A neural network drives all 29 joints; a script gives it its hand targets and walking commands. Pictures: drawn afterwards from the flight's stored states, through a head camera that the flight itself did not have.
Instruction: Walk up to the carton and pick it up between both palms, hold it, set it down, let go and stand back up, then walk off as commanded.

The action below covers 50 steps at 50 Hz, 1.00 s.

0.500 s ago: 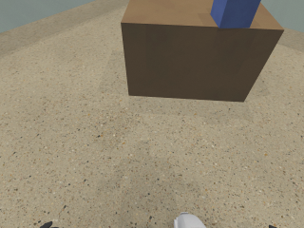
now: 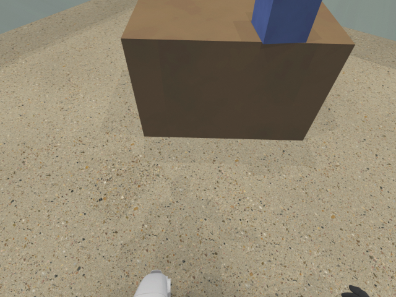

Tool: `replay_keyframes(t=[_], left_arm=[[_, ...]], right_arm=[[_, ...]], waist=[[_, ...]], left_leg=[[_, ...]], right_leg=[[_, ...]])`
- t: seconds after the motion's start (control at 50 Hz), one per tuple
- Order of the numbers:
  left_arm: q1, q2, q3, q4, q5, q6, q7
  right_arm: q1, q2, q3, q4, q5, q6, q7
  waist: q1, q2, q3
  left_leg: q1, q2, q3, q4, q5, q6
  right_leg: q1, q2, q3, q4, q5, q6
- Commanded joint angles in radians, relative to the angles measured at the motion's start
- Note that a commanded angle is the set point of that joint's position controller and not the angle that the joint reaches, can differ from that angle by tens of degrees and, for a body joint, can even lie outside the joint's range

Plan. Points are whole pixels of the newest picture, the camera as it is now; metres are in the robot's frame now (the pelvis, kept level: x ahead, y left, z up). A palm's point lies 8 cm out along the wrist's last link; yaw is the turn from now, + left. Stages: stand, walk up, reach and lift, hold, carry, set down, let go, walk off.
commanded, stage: walk up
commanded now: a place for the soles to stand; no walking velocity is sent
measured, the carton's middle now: (283, 9) +1.25 -0.41 +0.02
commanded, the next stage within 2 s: none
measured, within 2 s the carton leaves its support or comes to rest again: neither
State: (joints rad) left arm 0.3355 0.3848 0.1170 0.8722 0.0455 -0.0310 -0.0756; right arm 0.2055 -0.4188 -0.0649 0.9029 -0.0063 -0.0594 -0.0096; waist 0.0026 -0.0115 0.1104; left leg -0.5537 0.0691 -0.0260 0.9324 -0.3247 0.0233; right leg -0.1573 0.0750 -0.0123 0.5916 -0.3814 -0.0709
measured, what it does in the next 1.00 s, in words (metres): walks ahead: left foot, then right foot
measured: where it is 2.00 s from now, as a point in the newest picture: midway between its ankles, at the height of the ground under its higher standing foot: (235, 215)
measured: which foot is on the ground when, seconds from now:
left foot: up 0.00-0.08, down 0.10-0.56, up 0.58-0.94, down 0.96-1.00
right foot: down 0.00-0.12, up 0.14-0.54, down 0.56-0.98, up 1.00-1.00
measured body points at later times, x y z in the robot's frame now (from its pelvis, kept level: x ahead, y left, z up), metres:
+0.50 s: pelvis +0.18 -0.03 -0.01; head +0.20 -0.01 +0.44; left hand +0.27 +0.29 -0.13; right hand +0.26 -0.37 -0.10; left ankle +0.16 +0.14 -0.72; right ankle +0.28 -0.17 -0.69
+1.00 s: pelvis +0.35 -0.07 -0.02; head +0.39 -0.05 +0.43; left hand +0.43 +0.24 -0.15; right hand +0.42 -0.42 -0.10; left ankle +0.45 +0.05 -0.73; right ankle +0.30 -0.18 -0.72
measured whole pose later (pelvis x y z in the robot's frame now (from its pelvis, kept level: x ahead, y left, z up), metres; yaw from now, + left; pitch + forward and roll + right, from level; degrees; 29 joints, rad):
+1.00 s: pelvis +0.35 -0.07 -0.02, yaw -4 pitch -3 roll -1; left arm 0.28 0.40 0.10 0.84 0.04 0.00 -0.07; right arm 0.20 -0.42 -0.07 0.90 -0.01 -0.10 -0.03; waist 0.00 -0.04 0.13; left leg -0.43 0.05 -0.01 0.75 -0.25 0.01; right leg -0.25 0.05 0.02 0.84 -0.48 -0.04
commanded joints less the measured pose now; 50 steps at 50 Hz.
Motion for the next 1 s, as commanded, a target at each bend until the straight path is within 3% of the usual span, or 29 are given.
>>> replay_keyframes(t=[0.0,0.02,0.06,0.08,0.1,0.12,0.14,0.18,0.2,0.22,0.3,0.42,0.46,0.5,0.52,0.54,0.56,0.58,0.6,0.62,0.66,0.78,0.82,0.86,0.9,0.92,0.94,0.96,0.98], left_arm=[[0.057,0.246,0.044,-0.119,-0.013,-0.016,0.021],[0.023,0.241,0.039,-0.131,-0.014,-0.011,0.021],[-0.057,0.231,0.026,-0.154,-0.026,-0.003,0.022],[-0.046,0.188,0.012,-0.156,-0.028,-0.004,0.02],[-0.025,0.129,0.001,-0.164,-0.027,-0.01,0.022],[-0.01,0.133,0.007,-0.171,-0.02,-0.012,0.022],[-0.043,0.255,0.031,-0.148,-0.017,-0.004,0.024],[-0.035,0.25,0.034,-0.111,-0.017,0.003,0.007],[-0.027,0.234,0.034,-0.092,-0.013,0.009,-0.004],[-0.007,0.22,0.035,-0.076,-0.01,0.016,-0.014],[-0.072,0.217,0.038,-0.082,-0.001,0.029,-0.032],[-0.16,0.229,0.045,-0.119,-0.001,0.024,-0.046],[-0.119,0.225,0.05,-0.112,-0.005,0.017,-0.044],[0.023,0.219,0.065,-0.062,-0.01,0.01,-0.033],[0.147,0.252,0.088,-0.018,-0.006,0.002,-0.018],[0.178,0.324,0.104,-0.021,0.007,-0.005,0.002],[0.136,0.375,0.098,-0.063,0.0,-0.011,0.012],[0.069,0.382,0.101,-0.09,-0.026,-0.012,0.016],[0.007,0.35,0.097,-0.106,-0.026,-0.012,0.021],[-0.013,0.311,0.085,-0.11,-0.027,-0.011,0.024],[0.002,0.271,0.063,-0.113,-0.027,-0.011,0.025],[-0.016,0.27,0.056,-0.141,-0.011,-0.002,0.016],[-0.015,0.274,0.053,-0.146,-0.004,0.002,0.013],[-0.027,0.271,0.047,-0.154,-0.003,0.006,0.01],[-0.083,0.253,0.037,-0.174,-0.007,0.016,0.01],[-0.112,0.236,0.029,-0.185,-0.014,0.019,0.01],[-0.102,0.184,0.016,-0.191,-0.016,0.017,0.009],[-0.088,0.12,0.004,-0.208,-0.015,0.012,0.014],[-0.088,0.169,0.021,-0.208,-0.009,0.014,0.02]], right_arm=[[-0.108,-0.184,-0.032,-0.097,0.002,-0.038,-0.001],[-0.072,-0.181,-0.034,-0.084,0.004,-0.042,-0.005],[0.115,-0.185,-0.049,-0.024,0.002,-0.051,-0.02],[0.229,-0.224,-0.07,0.004,-0.007,-0.055,-0.03],[0.334,-0.299,-0.095,0.012,-0.022,-0.063,-0.039],[0.321,-0.389,-0.106,-0.019,-0.018,-0.069,-0.043],[0.244,-0.408,-0.114,-0.028,0.01,-0.069,-0.04],[0.133,-0.32,-0.082,-0.052,0.0,-0.067,-0.037],[0.098,-0.294,-0.069,-0.056,-0.001,-0.066,-0.035],[0.087,-0.29,-0.064,-0.058,-0.005,-0.068,-0.032],[0.084,-0.324,-0.081,-0.063,-0.009,-0.067,-0.029],[0.037,-0.363,-0.1,-0.069,-0.018,-0.068,-0.036],[-0.017,-0.358,-0.094,-0.077,-0.018,-0.068,-0.035],[-0.077,-0.334,-0.08,-0.08,-0.019,-0.058,-0.035],[-0.037,-0.262,-0.057,-0.066,-0.03,-0.047,-0.033],[0.002,-0.155,-0.019,-0.069,-0.022,-0.04,-0.028],[-0.018,-0.125,-0.001,-0.098,-0.005,-0.043,-0.036],[0.002,-0.214,-0.029,-0.092,0.017,-0.043,-0.044],[0.024,-0.251,-0.03,-0.065,0.022,-0.042,-0.041],[0.033,-0.26,-0.025,-0.049,0.02,-0.041,-0.036],[0.054,-0.243,-0.023,-0.027,0.009,-0.033,-0.03],[-0.003,-0.226,-0.034,-0.04,0.01,-0.026,-0.026],[-0.014,-0.221,-0.038,-0.047,0.01,-0.031,-0.027],[0.003,-0.212,-0.041,-0.05,0.011,-0.045,-0.03],[0.095,-0.196,-0.046,-0.023,0.014,-0.06,-0.037],[0.21,-0.199,-0.056,0.015,0.013,-0.066,-0.045],[0.317,-0.245,-0.08,0.036,-0.001,-0.07,-0.056],[0.398,-0.34,-0.108,0.036,-0.023,-0.076,-0.066],[0.354,-0.419,-0.117,-0.001,-0.007,-0.076,-0.069]], waist=[[0.086,-0.115,-0.029],[0.069,-0.114,-0.043],[-0.03,-0.066,-0.105],[-0.087,0.025,-0.165],[-0.13,0.165,-0.232],[-0.103,0.238,-0.234],[-0.093,0.111,-0.187],[-0.031,0.037,-0.097],[-0.01,0.045,-0.086],[-0.006,0.082,-0.092],[-0.026,0.119,-0.098],[-0.023,0.126,-0.067],[0.018,0.15,-0.096],[0.112,0.105,-0.142],[0.166,-0.078,-0.183],[0.174,-0.343,-0.131],[0.151,-0.433,-0.076],[0.109,-0.321,-0.102],[0.064,-0.181,-0.091],[0.043,-0.118,-0.077],[0.039,-0.146,-0.095],[0.071,-0.136,-0.028],[0.078,-0.139,-0.011],[0.071,-0.145,-0.024],[0.024,-0.129,-0.071],[-0.034,-0.084,-0.124],[-0.097,0.019,-0.19],[-0.129,0.194,-0.24],[-0.102,0.228,-0.233]], left_leg=[[-0.018,-0.026,0.118,-0.254,0.077,0.008],[0.093,-0.043,0.141,-0.292,0.099,0.014],[0.426,-0.091,0.183,-0.405,0.197,0.03],[0.596,-0.07,0.148,-0.42,0.176,0.056],[0.731,0.11,-0.161,-0.456,-0.043,0.135],[0.71,0.36,-0.677,-0.627,-0.241,0.217],[0.583,0.397,-0.708,-0.683,-0.406,0.258],[0.467,0.298,-0.455,-0.638,-0.341,0.205],[0.399,0.248,-0.363,-0.639,-0.293,0.168],[0.353,0.228,-0.294,-0.641,-0.246,0.165],[0.334,0.243,-0.238,-0.616,-0.262,0.21],[0.282,0.266,-0.204,-0.571,-0.217,0.219],[0.243,0.251,-0.147,-0.513,-0.104,0.19],[0.157,0.209,-0.033,-0.331,0.027,0.137],[0.121,0.132,0.036,-0.009,0.08,0.097],[-0.048,0.015,0.115,0.266,-0.136,0.046],[-0.256,-0.127,0.007,0.397,-0.306,0.03],[-0.248,-0.097,-0.082,0.403,-0.238,0.031],[-0.234,-0.037,-0.042,0.363,-0.156,0.024],[-0.208,0.01,0.009,0.293,-0.1,0.014],[-0.138,0.023,0.043,0.186,-0.065,0.008],[-0.095,0.012,0.083,0.007,-0.023,-0.008],[-0.068,0.007,0.095,-0.056,-0.015,-0.006],[0.017,-0.008,0.115,-0.152,-0.003,0.003],[0.232,-0.045,0.158,-0.284,0.084,0.01],[0.428,-0.085,0.186,-0.364,0.157,0.014],[0.594,-0.048,0.118,-0.393,0.137,0.038],[0.71,0.156,-0.26,-0.472,-0.033,0.12],[0.674,0.38,-0.726,-0.643,-0.121,0.209]], right_leg=[[0.113,-0.222,0.251,-0.209,0.589,-0.063],[0.06,-0.221,0.231,-0.177,0.61,-0.067],[-0.088,-0.191,0.164,0.025,0.643,-0.061],[-0.172,-0.135,0.115,0.233,0.566,-0.043],[-0.352,-0.067,0.092,0.497,0.339,-0.008],[-0.542,0.045,0.151,0.658,-0.148,0.03],[-0.526,-0.025,0.206,0.716,-0.15,0.023],[-0.54,-0.093,0.177,0.659,-0.039,0.023],[-0.505,-0.116,0.175,0.594,-0.011,0.029],[-0.471,-0.118,0.155,0.562,0.009,0.039],[-0.513,-0.152,0.092,0.43,0.042,0.074],[-0.474,-0.206,0.077,0.293,0.102,0.076],[-0.334,-0.193,0.049,0.211,0.085,0.062],[-0.061,-0.145,-0.032,0.061,0.105,0.054],[0.075,-0.082,0.005,-0.021,0.02,0.063],[0.085,-0.177,0.25,-0.145,-0.089,0.048],[0.041,-0.292,0.632,-0.3,-0.128,-0.021],[0.035,-0.359,0.795,-0.418,-0.097,-0.053],[0.058,-0.354,0.694,-0.362,-0.057,-0.045],[0.054,-0.304,0.534,-0.28,0.074,-0.042],[0.032,-0.256,0.409,-0.236,0.193,-0.053],[-0.051,-0.244,0.354,-0.274,0.015,-0.102],[-0.055,-0.261,0.367,-0.263,0.064,-0.132],[-0.059,-0.256,0.333,-0.208,0.229,-0.147],[-0.122,-0.22,0.247,-0.086,0.4,-0.134],[-0.184,-0.188,0.192,0.049,0.481,-0.114],[-0.261,-0.133,0.134,0.259,0.454,-0.069],[-0.434,-0.063,0.119,0.509,0.253,-0.013],[-0.581,0.02,0.162,0.633,-0.156,0.035]])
